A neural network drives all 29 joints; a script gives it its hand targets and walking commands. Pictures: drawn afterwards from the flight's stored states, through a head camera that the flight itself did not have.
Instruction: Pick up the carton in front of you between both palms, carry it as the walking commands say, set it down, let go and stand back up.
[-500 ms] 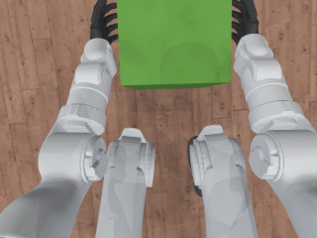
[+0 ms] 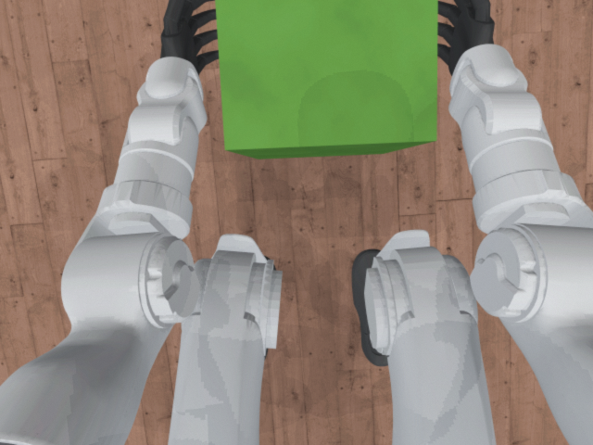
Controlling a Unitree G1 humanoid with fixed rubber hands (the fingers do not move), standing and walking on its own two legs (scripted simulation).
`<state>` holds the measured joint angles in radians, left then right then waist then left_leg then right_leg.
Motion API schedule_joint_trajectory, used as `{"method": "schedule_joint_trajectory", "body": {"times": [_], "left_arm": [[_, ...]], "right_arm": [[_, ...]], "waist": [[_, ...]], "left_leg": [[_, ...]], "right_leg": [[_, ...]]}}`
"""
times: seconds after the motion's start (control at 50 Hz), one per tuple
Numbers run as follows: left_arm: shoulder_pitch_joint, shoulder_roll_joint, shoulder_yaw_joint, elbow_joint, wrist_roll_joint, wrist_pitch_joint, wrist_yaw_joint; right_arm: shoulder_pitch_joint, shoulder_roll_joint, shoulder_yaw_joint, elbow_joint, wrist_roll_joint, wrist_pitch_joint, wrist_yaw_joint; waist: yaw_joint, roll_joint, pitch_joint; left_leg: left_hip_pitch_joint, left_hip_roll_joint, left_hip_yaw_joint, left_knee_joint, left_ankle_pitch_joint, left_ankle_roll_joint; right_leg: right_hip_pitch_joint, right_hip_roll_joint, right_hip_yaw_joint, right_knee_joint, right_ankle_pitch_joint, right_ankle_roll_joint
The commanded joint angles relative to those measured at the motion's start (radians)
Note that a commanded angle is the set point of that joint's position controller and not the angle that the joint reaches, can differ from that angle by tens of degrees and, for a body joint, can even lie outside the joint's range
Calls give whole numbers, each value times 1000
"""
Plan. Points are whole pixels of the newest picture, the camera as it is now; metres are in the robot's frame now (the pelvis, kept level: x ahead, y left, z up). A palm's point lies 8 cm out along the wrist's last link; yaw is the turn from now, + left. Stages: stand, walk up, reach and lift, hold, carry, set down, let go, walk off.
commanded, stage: set down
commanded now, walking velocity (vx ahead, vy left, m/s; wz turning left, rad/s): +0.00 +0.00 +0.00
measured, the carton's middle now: (321, 74) +0.52 -0.02 -0.24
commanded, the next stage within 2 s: let go in 1.40 s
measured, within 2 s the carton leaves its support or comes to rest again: neither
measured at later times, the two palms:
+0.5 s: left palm (151, 46) +0.53 +0.17 -0.15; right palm (511, 34) +0.53 -0.21 -0.15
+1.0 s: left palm out of the picture +0.53 +0.18 +0.02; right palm out of the picture +0.52 -0.22 +0.02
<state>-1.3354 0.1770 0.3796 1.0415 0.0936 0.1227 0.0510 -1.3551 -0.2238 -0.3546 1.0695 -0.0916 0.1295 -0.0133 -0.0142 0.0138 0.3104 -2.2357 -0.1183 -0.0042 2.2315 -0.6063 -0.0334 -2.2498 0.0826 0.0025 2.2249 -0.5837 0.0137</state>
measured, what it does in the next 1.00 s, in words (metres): rises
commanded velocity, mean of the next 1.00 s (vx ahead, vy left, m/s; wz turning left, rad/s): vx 0.00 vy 0.00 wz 0.00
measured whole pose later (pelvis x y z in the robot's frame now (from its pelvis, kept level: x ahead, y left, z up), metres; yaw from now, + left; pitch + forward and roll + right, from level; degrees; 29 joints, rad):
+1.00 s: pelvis +0.01 +0.00 +0.13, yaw +0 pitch +46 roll +1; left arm -1.09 0.25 0.23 0.79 -0.09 0.15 0.10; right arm -1.11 -0.32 -0.23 0.84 0.09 0.14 -0.03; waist 0.00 0.01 -0.02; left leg -2.03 -0.07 -0.01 1.75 -0.52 -0.01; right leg -2.05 0.06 0.01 1.74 -0.50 0.00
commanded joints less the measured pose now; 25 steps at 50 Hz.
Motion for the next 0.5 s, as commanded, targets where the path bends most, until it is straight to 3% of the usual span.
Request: {"method": "schedule_joint_trajectory", "body": {"times": [0.0,0.04,0.08,0.1,0.14,0.2,0.3,0.42,0.48], "left_arm": [[-413,-536,-218,7,-27,-5,-165],[-360,-337,-173,5,-27,-27,-119],[-202,106,-67,16,-31,-68,-13],[-193,215,-59,22,-50,-80,31],[-220,276,-83,27,-108,-99,61],[-248,242,-205,-9,-229,-116,52],[-275,231,-299,-105,-340,-118,44],[-167,300,-252,-223,-324,-75,87],[-129,284,-213,-305,-281,-35,100]], "right_arm": [[-378,550,197,10,20,-6,159],[-323,345,155,20,14,-29,111],[-190,-118,63,32,18,-74,4],[-190,-236,43,29,34,-91,-41],[-221,-270,76,22,113,-110,-67],[-258,-250,188,1,234,-131,-57],[-274,-272,269,-87,338,-139,-58],[-185,-300,270,-213,344,-87,-82],[-146,-293,233,-285,305,-45,-90]], "waist": [[-8,3,-755],[-9,5,-782],[-8,-3,-817],[-8,-8,-865],[18,-10,-907],[-5,-21,-980],[-17,-13,-1146],[14,-38,-1504],[19,-46,-1536]], "left_leg": [[277,-8,14,-177,176,25],[309,6,18,-174,189,12],[359,28,29,-178,199,-10],[386,36,27,-177,211,-13],[402,50,20,-171,243,-11],[423,62,10,-152,308,2],[497,72,17,-150,363,3],[680,56,58,-207,382,3],[696,38,77,-274,332,14]], "right_leg": [[339,22,-1,-172,179,-24],[370,8,-1,-166,192,-14],[422,-21,-5,-167,202,7],[442,-27,-6,-166,215,14],[451,-43,7,-167,241,15],[475,-56,20,-159,314,6],[585,-67,8,-145,389,1],[819,-47,-15,-189,416,7],[849,-30,-33,-260,364,3]]}}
